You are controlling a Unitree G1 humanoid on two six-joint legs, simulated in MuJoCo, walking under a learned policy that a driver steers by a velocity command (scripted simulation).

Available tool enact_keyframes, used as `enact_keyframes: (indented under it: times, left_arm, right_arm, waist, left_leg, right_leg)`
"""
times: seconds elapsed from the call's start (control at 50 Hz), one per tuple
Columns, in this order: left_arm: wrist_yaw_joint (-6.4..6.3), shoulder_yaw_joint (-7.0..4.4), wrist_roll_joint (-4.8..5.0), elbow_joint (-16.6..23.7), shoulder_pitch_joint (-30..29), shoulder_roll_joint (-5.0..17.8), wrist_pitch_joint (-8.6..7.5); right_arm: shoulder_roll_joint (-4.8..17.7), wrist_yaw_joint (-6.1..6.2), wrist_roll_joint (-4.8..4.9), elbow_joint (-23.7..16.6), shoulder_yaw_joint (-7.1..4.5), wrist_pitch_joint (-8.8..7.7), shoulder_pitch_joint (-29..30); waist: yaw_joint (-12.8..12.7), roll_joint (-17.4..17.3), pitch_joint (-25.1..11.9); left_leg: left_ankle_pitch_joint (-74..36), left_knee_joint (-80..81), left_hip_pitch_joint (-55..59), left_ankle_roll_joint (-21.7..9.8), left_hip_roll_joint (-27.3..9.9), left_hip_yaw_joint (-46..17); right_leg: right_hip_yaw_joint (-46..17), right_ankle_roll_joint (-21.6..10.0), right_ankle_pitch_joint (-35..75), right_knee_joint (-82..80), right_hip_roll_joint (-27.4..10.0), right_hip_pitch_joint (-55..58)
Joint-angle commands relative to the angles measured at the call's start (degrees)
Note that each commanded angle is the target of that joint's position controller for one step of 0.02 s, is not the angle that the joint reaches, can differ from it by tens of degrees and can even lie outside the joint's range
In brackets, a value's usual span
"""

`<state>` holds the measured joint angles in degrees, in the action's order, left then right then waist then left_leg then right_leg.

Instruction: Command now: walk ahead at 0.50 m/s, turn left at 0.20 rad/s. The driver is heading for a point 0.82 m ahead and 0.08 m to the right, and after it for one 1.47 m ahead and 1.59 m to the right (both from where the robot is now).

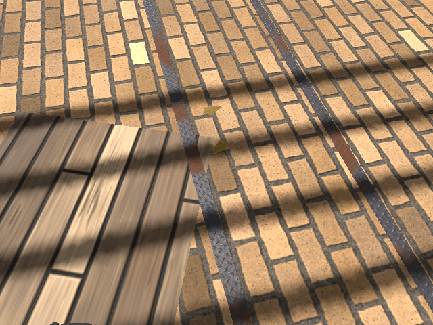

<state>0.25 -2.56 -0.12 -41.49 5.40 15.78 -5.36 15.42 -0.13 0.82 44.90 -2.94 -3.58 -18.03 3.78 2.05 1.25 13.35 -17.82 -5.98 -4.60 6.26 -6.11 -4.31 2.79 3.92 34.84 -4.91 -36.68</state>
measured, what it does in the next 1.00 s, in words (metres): walks ahead: right foot, then left foot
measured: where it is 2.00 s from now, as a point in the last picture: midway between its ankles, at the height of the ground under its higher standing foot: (216, 225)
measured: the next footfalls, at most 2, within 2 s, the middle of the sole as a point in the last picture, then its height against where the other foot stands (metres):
right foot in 0.14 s outside the picture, level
left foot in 0.66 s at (173, 302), level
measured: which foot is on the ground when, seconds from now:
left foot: down 0.00-0.16, up 0.18-0.64, down 0.66-1.00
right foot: up 0.00-0.12, down 0.14-0.68, up 0.70-1.00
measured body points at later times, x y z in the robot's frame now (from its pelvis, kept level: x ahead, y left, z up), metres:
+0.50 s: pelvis +0.28 -0.05 +0.00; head +0.31 -0.06 +0.45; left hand +0.29 +0.23 -0.12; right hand +0.48 -0.29 -0.10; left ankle +0.45 +0.13 -0.69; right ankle +0.22 -0.14 -0.75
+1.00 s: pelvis +0.56 +0.01 +0.00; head +0.57 +0.01 +0.45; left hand +0.72 +0.27 -0.11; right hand +0.58 -0.27 -0.12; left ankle +0.51 +0.10 -0.75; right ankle +0.71 -0.17 -0.68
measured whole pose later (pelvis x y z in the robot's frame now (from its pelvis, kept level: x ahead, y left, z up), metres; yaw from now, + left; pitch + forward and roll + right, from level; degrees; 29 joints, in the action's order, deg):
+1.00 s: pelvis +0.56 +0.01 +0.00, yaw -5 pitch +1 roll +2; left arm 0.6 -3.7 1.1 -46.1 10.6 16.6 -2.3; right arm 14.9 -0.3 -1.0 49.4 -3.5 -5.5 -18.2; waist 2.9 2.5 0.6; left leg 12.2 -12.6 -1.5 -2.7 2.6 9.2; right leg -4.6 0.1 0.7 47.9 -6.1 -40.7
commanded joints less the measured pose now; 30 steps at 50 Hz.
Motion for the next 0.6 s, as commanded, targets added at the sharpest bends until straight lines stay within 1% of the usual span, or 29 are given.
enact_keyframes:
  times: [0.02, 0.04, 0.08, 0.1, 0.12, 0.14, 0.16, 0.18, 0.2, 0.22, 0.24, 0.26, 0.28, 0.3, 0.32, 0.34, 0.36, 0.4, 0.46, 0.5, 0.54, 0.58, 0.6]
  left_arm:
    - [0.78, -0.85, 0.48, 5.6, -7.3, 4.4, -1.42]
    - [1.05, -0.98, 0.41, 6.0, -7.6, 4.8, -1.63]
    - [1.35, -1.29, 0.41, 5.9, -6.0, 5.7, -1.97]
    - [1.31, -1.65, 0.39, 5.3, -3.2, 6.4, -2.13]
    - [1.07, -2.57, 0.17, 3.5, 2.9, 8.0, -2.28]
    - [0.78, -3.43, -0.54, 1.9, 12.0, 10.7, -2.40]
    - [0.68, -4.95, -0.96, 0.4, 19.3, 15.8, -1.88]
    - [1.16, -4.19, 0.51, -1.1, 21.6, 12.4, -1.38]
    - [1.06, -3.02, 1.05, -0.5, 18.1, 9.0, -1.16]
    - [0.89, -2.47, 0.51, 0.4, 14.1, 7.8, -0.70]
    - [1.03, -1.94, 0.07, 0.5, 11.2, 6.6, -0.45]
    - [1.09, -1.48, -0.35, 0.7, 9.6, 5.6, -0.61]
    - [1.20, -1.35, -0.44, 0.6, 8.8, 5.4, -0.71]
    - [1.25, -1.39, -0.16, 0.2, 8.8, 5.5, -0.91]
    - [1.19, -1.55, 0.08, -0.2, 9.0, 6.1, -1.10]
    - [1.03, -1.78, 0.19, -0.6, 9.4, 7.0, -1.18]
    - [0.81, -2.00, 0.24, -1.1, 10.0, 7.7, -1.11]
    - [0.45, -2.12, 0.44, -2.0, 11.0, 8.3, -0.72]
    - [0.11, -2.19, 0.98, -3.6, 13.8, 9.0, -0.21]
    - [0.04, -2.26, 1.21, -5.0, 16.3, 9.4, 0.23]
    - [-0.09, -2.33, 1.34, -6.2, 17.8, 9.6, 0.90]
    - [-0.38, -2.60, 1.45, -7.0, 18.1, 10.1, 1.57]
    - [-0.53, -2.77, 1.44, -7.2, 17.7, 10.6, 1.88]
  right_arm:
    - [9.5, 0.36, 0.23, -1.4, -2.39, -0.21, -3.5]
    - [9.7, 0.43, 0.20, -1.0, -2.45, 0.00, -3.9]
    - [10.2, 0.65, 0.04, -0.6, -2.70, 0.48, -3.9]
    - [10.4, 0.71, 0.04, -0.7, -2.76, 0.72, -3.0]
    - [9.7, 0.71, -0.06, -1.0, -2.43, 0.88, -2.2]
    - [7.6, 0.63, -0.69, -2.1, -1.45, 0.83, -1.5]
    - [3.5, 0.50, -0.29, -2.7, -0.15, -0.11, -8.7]
    - [4.6, 0.28, 0.11, -2.5, -0.01, -0.88, -8.2]
    - [9.1, 0.00, 0.95, -3.4, -1.16, -1.27, -3.0]
    - [9.1, -0.10, 0.90, -4.5, -1.11, -1.40, 1.5]
    - [8.4, -0.16, 0.09, -5.2, -1.16, -1.42, 3.9]
    - [8.0, -0.14, -0.38, -5.0, -1.46, -1.19, 3.5]
    - [7.0, -0.17, -0.34, -4.7, -1.36, -0.85, 2.2]
    - [5.9, -0.16, -0.32, -4.2, -1.18, -0.52, 1.2]
    - [5.3, -0.07, -0.44, -4.3, -1.04, -0.29, 1.3]
    - [4.9, 0.04, -0.64, -4.8, -0.90, -0.19, 2.7]
    - [4.6, 0.12, -0.79, -5.4, -0.75, -0.21, 4.6]
    - [3.8, -0.03, -0.86, -6.2, -0.42, -0.47, 8.1]
    - [2.7, -0.61, -0.52, -7.5, 0.04, -1.03, 13.8]
    - [2.7, -1.11, -0.13, -8.5, 0.11, -1.31, 17.3]
    - [3.1, -1.71, 0.12, -9.6, 0.05, -1.60, 19.7]
    - [3.9, -2.31, 0.11, -10.4, -0.15, -1.91, 20.4]
    - [4.5, -2.45, 0.05, -10.2, -0.38, -2.02, 19.4]
  waist:
    - [1.9, -6.6, 0.3]
    - [1.7, -6.7, 0.5]
    - [0.3, -7.6, 0.4]
    - [-1.5, -8.1, -0.6]
    - [-4.7, -7.3, -4.3]
    - [-8.7, -4.8, -12.2]
    - [-8.2, 8.4, -21.2]
    - [-9.0, 14.4, -21.7]
    - [-9.5, 7.8, -12.6]
    - [-8.6, 3.2, -7.2]
    - [-7.3, 1.0, -2.7]
    - [-5.6, 1.9, -1.6]
    - [-4.5, 3.1, -1.5]
    - [-3.9, 3.7, -1.9]
    - [-3.6, 3.5, -1.8]
    - [-3.6, 3.0, -1.3]
    - [-4.0, 2.2, -0.9]
    - [-5.0, 1.5, -0.6]
    - [-7.2, 1.5, 0.4]
    - [-8.6, 1.4, 1.3]
    - [-8.9, 1.5, 2.1]
    - [-8.1, 2.0, 2.2]
    - [-7.2, 2.5, 1.5]
  left_leg:
    - [-11.4, 3.5, -1.3, -7.8, -15.5, -8.3]
    - [-12.5, 2.1, 1.1, -7.6, -16.6, -9.5]
    - [-17.1, -0.4, 4.6, -6.7, -18.3, -11.0]
    - [-23.0, -3.2, 5.0, -5.9, -17.9, -10.6]
    - [-31.1, -9.9, 4.4, -4.7, -15.1, -8.5]
    - [-27.9, -22.8, -2.0, -2.8, -12.0, -5.7]
    - [-7.7, -44.0, -22.5, 1.8, -3.3, 0.3]
    - [19.4, -52.5, -33.7, 2.6, -1.7, -2.1]
    - [16.4, -56.4, -38.6, 2.1, -5.2, -3.3]
    - [11.4, -55.1, -38.6, 1.9, -8.1, -0.8]
    - [7.8, -51.2, -37.6, 2.2, -9.9, 0.5]
    - [5.2, -48.2, -34.8, 2.5, -11.6, 0.6]
    - [3.9, -46.5, -32.2, 2.9, -12.2, 1.0]
    - [3.1, -45.0, -31.0, 3.4, -12.5, 1.7]
    - [1.9, -43.2, -31.1, 3.9, -12.7, 2.2]
    - [0.0, -40.7, -32.1, 4.6, -13.0, 2.6]
    - [-2.7, -37.5, -33.1, 5.1, -13.2, 2.8]
    - [-9.3, -30.1, -32.9, 5.5, -13.0, 3.4]
    - [-17.3, -19.9, -29.7, 5.5, -11.4, 5.0]
    - [-18.9, -16.4, -29.1, 5.2, -10.5, 5.4]
    - [-17.1, -13.8, -30.2, 4.3, -10.0, 5.1]
    - [-13.2, -11.8, -30.1, 2.9, -9.5, 5.0]
    - [-11.1, -11.0, -28.0, 2.1, -9.0, 5.4]
  right_leg:
    - [1.9, -1.2, 1.5, -4.4, 2.1, 4.5]
    - [1.7, -2.0, -0.8, -5.6, 2.3, 3.9]
    - [2.1, -3.7, -5.6, -7.0, 2.8, 5.2]
    - [3.2, -4.9, -7.1, -8.3, 3.7, 9.2]
    - [4.3, -6.6, -6.2, -9.8, 4.7, 17.9]
    - [-1.6, -10.2, -3.7, -7.2, -1.5, 32.9]
    - [-23.3, -19.0, -11.1, -8.3, -13.6, 55.4]
    - [-38.0, -21.2, -22.1, -16.1, -17.6, 58.3]
    - [-32.8, -18.4, -28.7, -17.5, -16.0, 51.8]
    - [-25.7, -16.6, -26.6, -18.7, -13.7, 44.0]
    - [-20.7, -16.1, -21.5, -20.8, -11.3, 36.9]
    - [-17.4, -15.5, -16.7, -22.2, -9.5, 32.7]
    - [-15.0, -15.5, -13.3, -23.4, -8.2, 30.1]
    - [-12.7, -15.8, -10.2, -24.4, -7.5, 28.7]
    - [-10.8, -16.2, -7.3, -25.2, -7.3, 27.9]
    - [-9.3, -16.6, -4.4, -25.9, -7.3, 27.7]
    - [-7.9, -16.7, -2.2, -26.4, -7.2, 28.0]
    - [-4.5, -15.7, 0.4, -26.8, -6.0, 28.5]
    - [-1.1, -14.2, 0.0, -26.8, -4.6, 28.9]
    - [-1.3, -14.2, -1.1, -26.2, -5.7, 31.1]
    - [-2.1, -13.8, -0.2, -24.6, -7.5, 35.0]
    - [-2.8, -13.0, 2.8, -22.2, -9.2, 38.6]
    - [-2.8, -12.4, 6.2, -20.5, -9.6, 39.9]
